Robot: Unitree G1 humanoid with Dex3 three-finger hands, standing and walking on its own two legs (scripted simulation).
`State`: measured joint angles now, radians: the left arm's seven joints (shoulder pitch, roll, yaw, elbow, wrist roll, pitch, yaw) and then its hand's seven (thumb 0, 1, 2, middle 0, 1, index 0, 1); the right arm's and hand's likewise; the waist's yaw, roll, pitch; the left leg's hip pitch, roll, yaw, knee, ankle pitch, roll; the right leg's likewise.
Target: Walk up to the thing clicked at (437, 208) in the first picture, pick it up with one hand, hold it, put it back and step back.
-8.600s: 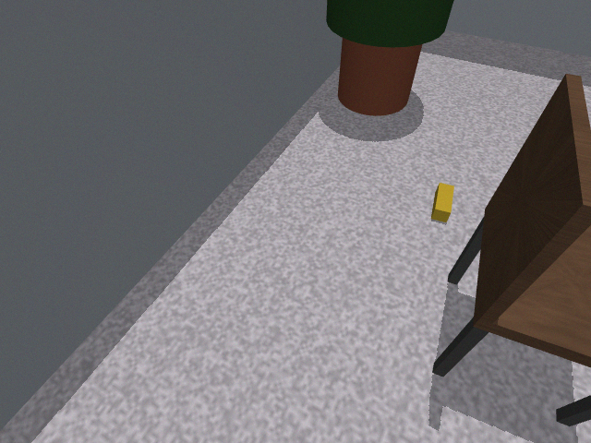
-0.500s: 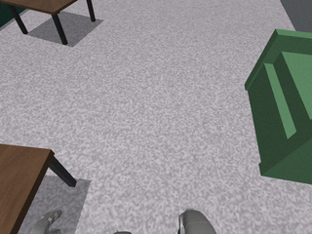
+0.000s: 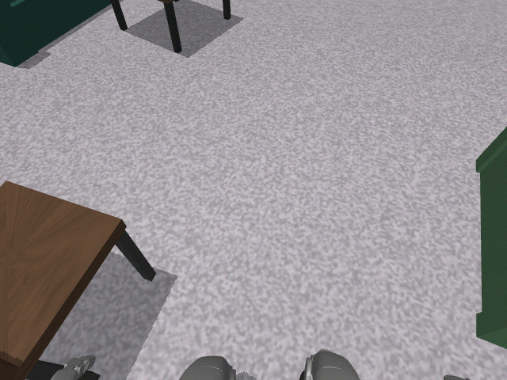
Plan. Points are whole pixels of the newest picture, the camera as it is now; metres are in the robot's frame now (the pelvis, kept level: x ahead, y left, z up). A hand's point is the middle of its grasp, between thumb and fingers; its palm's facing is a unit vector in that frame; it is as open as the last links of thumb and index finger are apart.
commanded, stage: walk up
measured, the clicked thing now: out of the picture +0.25 +1.32 -0.71
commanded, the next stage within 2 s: stand in 0.74 s
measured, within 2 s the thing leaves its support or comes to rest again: neither
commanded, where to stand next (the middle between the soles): +0.07 -0.01 m, yaw +1 degrees
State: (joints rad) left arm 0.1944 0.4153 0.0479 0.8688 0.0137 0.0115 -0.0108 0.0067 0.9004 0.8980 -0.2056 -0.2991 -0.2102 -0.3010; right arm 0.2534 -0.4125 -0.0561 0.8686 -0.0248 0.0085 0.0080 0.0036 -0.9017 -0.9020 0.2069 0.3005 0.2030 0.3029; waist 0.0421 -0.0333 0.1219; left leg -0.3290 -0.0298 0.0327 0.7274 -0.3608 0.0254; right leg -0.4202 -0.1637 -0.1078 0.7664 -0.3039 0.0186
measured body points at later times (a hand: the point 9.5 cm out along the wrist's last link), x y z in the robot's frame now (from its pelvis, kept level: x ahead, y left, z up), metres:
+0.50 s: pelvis -0.01 +0.01 +0.02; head +0.00 +0.01 +0.47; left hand +0.06 +0.32 -0.10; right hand +0.11 -0.28 -0.10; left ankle +0.01 +0.11 -0.71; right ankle +0.01 -0.14 -0.71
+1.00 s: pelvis +0.01 -0.02 +0.04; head +0.01 -0.02 +0.49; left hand +0.06 +0.29 -0.10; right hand +0.10 -0.31 -0.09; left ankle +0.01 +0.11 -0.71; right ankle +0.01 -0.14 -0.71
